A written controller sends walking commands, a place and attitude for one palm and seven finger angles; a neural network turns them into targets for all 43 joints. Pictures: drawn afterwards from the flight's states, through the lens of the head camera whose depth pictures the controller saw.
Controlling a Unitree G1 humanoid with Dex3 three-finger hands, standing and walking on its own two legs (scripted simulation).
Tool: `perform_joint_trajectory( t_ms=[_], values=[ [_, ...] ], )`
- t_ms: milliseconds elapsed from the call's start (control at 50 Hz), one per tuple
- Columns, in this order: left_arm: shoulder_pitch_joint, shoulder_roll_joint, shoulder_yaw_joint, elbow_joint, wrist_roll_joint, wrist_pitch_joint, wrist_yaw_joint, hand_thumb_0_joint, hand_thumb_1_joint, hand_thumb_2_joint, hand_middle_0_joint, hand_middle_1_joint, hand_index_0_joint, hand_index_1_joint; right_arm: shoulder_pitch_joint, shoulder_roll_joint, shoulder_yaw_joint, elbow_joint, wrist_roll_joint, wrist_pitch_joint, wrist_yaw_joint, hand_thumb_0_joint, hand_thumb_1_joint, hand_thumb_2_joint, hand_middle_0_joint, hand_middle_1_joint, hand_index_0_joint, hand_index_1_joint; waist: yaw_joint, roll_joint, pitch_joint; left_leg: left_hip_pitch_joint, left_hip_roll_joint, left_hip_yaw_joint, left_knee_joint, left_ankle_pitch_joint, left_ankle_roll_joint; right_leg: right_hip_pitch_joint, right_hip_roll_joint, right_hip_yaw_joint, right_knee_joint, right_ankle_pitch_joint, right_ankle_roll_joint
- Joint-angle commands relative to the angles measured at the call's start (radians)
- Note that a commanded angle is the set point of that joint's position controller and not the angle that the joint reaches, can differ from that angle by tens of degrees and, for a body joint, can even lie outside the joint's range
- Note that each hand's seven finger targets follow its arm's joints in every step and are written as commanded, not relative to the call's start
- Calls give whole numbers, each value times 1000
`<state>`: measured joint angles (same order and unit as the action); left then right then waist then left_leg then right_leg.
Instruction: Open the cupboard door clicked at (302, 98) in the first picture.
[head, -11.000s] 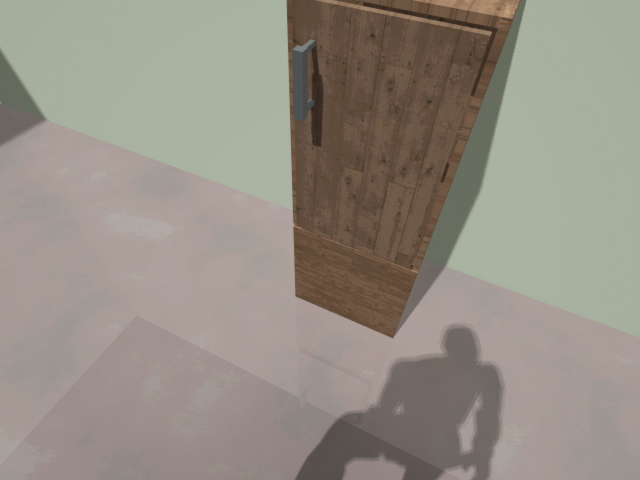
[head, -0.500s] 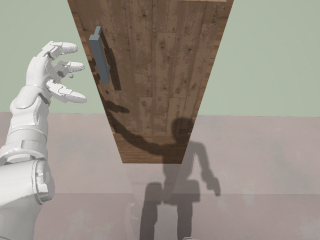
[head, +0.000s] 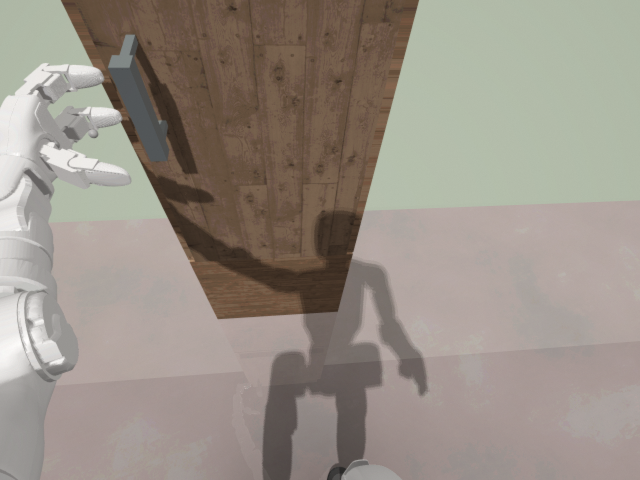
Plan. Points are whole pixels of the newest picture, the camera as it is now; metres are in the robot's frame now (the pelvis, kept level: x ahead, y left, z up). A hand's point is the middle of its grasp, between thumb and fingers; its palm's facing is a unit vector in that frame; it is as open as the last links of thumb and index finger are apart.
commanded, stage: move the hooked fingers beside the handle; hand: left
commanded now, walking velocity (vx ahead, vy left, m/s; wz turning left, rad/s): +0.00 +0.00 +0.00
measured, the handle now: (145, 102) +0.55 +0.17 +0.13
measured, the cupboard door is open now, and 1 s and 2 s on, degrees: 0 0 1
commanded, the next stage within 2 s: slide the fingers in behind the handle in 0.54 s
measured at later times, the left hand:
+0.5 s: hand (92, 137) +0.49 +0.22 +0.14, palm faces -0.01 -1.00 -0.01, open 14.0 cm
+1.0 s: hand (114, 132) +0.50 +0.20 +0.13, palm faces -0.02 -1.00 +0.00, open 13.9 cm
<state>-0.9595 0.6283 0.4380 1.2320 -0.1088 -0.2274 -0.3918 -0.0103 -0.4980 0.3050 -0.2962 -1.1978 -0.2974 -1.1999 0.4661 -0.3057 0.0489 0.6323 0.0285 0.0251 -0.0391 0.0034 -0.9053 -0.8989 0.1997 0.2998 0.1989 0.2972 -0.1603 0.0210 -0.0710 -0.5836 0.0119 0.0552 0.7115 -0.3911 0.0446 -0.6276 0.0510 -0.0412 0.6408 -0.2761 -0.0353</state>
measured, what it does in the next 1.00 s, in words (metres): stands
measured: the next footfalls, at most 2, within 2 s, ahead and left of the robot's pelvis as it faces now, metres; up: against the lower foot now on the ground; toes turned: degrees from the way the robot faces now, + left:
none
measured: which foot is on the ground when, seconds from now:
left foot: down 0.00-1.00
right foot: down 0.00-1.00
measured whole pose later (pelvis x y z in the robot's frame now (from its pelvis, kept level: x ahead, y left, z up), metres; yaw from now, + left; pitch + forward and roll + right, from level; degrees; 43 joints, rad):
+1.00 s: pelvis +0.00 +0.01 +0.00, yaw +1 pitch +15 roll -2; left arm -0.96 0.51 0.37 1.16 -0.10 -0.25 -0.28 -0.01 -0.50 0.30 -0.30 -1.20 -0.31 -1.21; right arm 0.46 -0.29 0.04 0.64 0.01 0.02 -0.02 0.00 -0.91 -0.90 0.20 0.30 0.20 0.30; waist -0.15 0.03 -0.08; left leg -0.60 0.00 0.05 0.75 -0.41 0.06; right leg -0.64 0.04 -0.05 0.67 -0.29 -0.02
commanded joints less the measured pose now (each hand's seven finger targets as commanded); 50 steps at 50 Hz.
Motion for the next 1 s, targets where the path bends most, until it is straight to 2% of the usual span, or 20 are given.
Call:
perform_joint_trajectory(
  t_ms=[0,60,100,180,220,260,280,300,400,420,460,540,580,640,680,780,860,900,920,980],
  values=[
    [-471,326,44,-315,-24,-92,13,0,-500,300,-300,-1200,-300,-1200,106,-163,-68,-85,-2,-14,-13,0,-900,-900,200,300,200,300,25,117,-428,159,-3,-69,-51,406,2,292,-18,55,-20,390,13],
    [-518,277,14,-344,-39,-116,11,0,-500,300,-300,-1200,-300,-1200,102,-157,-69,-71,-1,-19,-13,0,-900,-900,200,300,200,300,6,143,-457,236,3,-87,-44,432,-5,253,-11,46,-22,370,11],
    [-539,246,-3,-387,-54,-121,3,0,-500,300,-300,-1200,-300,-1200,97,-155,-72,-63,-2,-23,-14,0,-900,-900,200,300,200,300,4,175,-525,309,7,-98,-33,505,-11,244,-9,40,-17,396,11],
    [-434,193,-22,-249,-64,-64,-3,0,-500,300,-300,-1200,-300,-1200,94,-157,-67,-50,3,-24,-15,0,-900,-900,200,300,200,300,8,87,-420,252,8,-101,-43,497,-7,224,-10,23,-22,382,9],
    [-411,135,-70,-184,-53,-27,1,0,-500,300,-300,-1200,-300,-1200,87,-155,-64,-50,4,-21,-11,0,-900,-900,200,300,200,300,-3,68,-341,215,7,-97,-49,460,-6,183,-14,18,-28,355,12],
    [-406,178,-50,-146,-39,-6,19,0,-500,300,-300,-1200,-300,-1200,90,-163,-62,-56,3,-18,-12,0,-900,-900,200,300,200,300,-8,14,-287,143,4,-94,-56,385,-1,187,-18,23,-30,326,14],
    [-418,177,-45,-167,-40,-15,27,0,-500,300,-300,-1200,-300,-1200,89,-161,-59,-68,0,-20,-12,0,-900,-900,200,300,200,300,2,37,-298,148,-1,-94,-58,406,-3,199,-19,21,-23,337,9],
    [-433,201,-23,-205,-39,-28,34,0,-500,300,-300,-1200,-300,-1200,91,-162,-63,-73,-3,-21,-11,0,-900,-900,200,300,200,300,5,26,-360,164,0,-91,-50,426,-2,225,-20,31,-16,362,13],
    [-530,242,9,-352,-32,-131,55,0,-500,300,-300,-1200,-300,-1200,85,-152,-68,-80,-7,-24,-4,0,-900,-900,200,300,200,300,16,116,-508,288,10,-112,-18,541,-24,220,-12,34,14,391,7],
    [-543,213,-16,-344,-33,-135,53,0,-500,300,-300,-1200,-300,-1200,77,-148,-65,-75,-6,-23,-4,0,-900,-900,200,300,200,300,8,138,-501,297,9,-110,-18,534,-26,207,-11,35,10,382,9],
    [-539,187,-34,-274,-32,-118,52,0,-500,300,-300,-1200,-300,-1200,78,-150,-63,-64,-3,-25,-7,0,-900,-900,200,300,200,300,-8,87,-439,256,9,-114,-29,469,-21,188,-10,27,0,341,11],
    [-505,250,-2,-160,-12,-64,50,0,-500,300,-300,-1200,-300,-1200,91,-163,-57,-55,-1,-23,-14,0,-900,-900,200,300,200,300,-5,71,-366,161,2,-104,-43,372,-10,191,-16,31,-11,298,9],
    [-517,236,-21,-161,-7,-62,51,0,-500,300,-300,-1200,-300,-1200,99,-161,-54,-60,-3,-25,-16,0,-900,-900,200,300,200,300,-10,80,-356,158,0,-109,-46,384,-10,186,-17,26,-8,296,7],
    [-520,202,-41,-239,-14,-94,41,0,-500,300,-300,-1200,-300,-1200,109,-159,-60,-64,-10,-29,-10,0,-900,-900,200,300,200,300,-3,130,-449,254,12,-122,-30,472,-28,158,-11,21,2,310,6],
    [-515,147,-63,-265,-40,-113,31,0,-500,300,-300,-1200,-300,-1200,119,-158,-66,-61,-12,-31,-5,0,-900,-900,200,300,200,300,-10,113,-480,308,21,-134,-18,546,-36,139,-3,13,6,320,5],
    [-498,136,-47,-246,-55,-86,41,0,-500,300,-300,-1200,-300,-1200,123,-162,-71,-47,-12,-23,0,0,-900,-900,200,300,200,300,-2,92,-423,262,18,-128,-31,511,-29,146,-3,8,-3,305,5],
    [-482,142,-42,-263,-19,-71,97,0,-500,300,-300,-1200,-300,-1200,121,-153,-71,-52,-16,-22,10,0,-900,-900,200,300,200,300,9,109,-394,241,15,-120,-37,480,-29,135,-5,8,-4,287,6],
    [-490,172,-14,-300,-10,-89,121,0,-500,300,-300,-1200,-300,-1200,124,-150,-74,-57,-18,-25,12,0,-900,-900,200,300,200,300,19,103,-425,250,15,-120,-33,513,-31,161,-4,11,4,314,5],
    [-486,133,-42,-311,-7,-95,126,0,-500,300,-300,-1200,-300,-1200,119,-145,-73,-60,-18,-26,15,0,-900,-900,200,300,200,300,17,129,-426,265,15,-120,-32,529,-37,148,-4,9,7,314,5],
    [-472,98,-62,-288,-9,-97,128,0,-500,300,-300,-1200,-300,-1200,122,-147,-76,-55,-17,-27,16,0,-900,-900,200,300,200,300,3,84,-420,275,19,-122,-25,527,-33,142,-1,7,5,314,6]
  ],
)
